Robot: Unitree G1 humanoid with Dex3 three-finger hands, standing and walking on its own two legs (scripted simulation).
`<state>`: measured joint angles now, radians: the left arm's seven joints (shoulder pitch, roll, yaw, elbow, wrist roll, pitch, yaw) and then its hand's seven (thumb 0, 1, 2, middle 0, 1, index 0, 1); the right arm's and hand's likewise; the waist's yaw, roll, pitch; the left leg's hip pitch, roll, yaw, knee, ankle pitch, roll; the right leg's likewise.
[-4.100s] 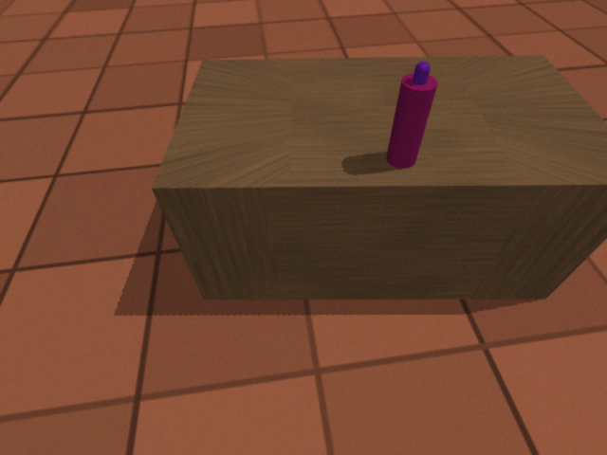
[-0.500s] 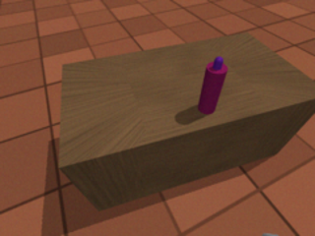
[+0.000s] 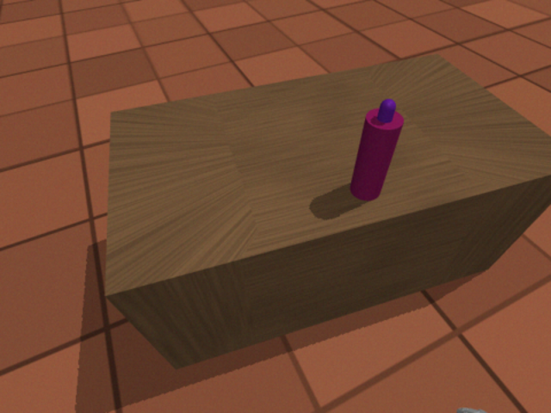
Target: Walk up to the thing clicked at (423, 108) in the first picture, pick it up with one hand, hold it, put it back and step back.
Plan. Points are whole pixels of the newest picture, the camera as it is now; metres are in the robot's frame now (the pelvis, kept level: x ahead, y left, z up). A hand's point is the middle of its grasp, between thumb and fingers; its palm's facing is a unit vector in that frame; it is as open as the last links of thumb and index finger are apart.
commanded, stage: stand
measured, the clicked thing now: (375, 150) +0.67 -0.21 -0.05
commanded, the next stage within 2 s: none
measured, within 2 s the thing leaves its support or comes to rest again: neither
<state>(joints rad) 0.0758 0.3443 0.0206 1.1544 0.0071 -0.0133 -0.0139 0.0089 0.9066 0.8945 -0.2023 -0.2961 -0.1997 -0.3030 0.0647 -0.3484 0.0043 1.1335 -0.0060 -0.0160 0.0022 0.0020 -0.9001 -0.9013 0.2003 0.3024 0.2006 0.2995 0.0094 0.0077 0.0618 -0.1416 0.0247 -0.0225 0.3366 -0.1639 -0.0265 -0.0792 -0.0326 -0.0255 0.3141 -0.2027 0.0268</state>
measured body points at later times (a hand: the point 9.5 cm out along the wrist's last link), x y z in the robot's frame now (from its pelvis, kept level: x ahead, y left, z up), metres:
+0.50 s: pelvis +0.00 +0.00 +0.00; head +0.01 +0.00 +0.45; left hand +0.07 +0.30 -0.13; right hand +0.08 -0.30 -0.13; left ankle +0.01 +0.14 -0.75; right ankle -0.02 -0.13 -0.75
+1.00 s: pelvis +0.00 +0.00 +0.00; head +0.01 -0.01 +0.45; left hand +0.07 +0.30 -0.13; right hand +0.08 -0.30 -0.13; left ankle +0.01 +0.14 -0.75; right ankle -0.02 -0.13 -0.75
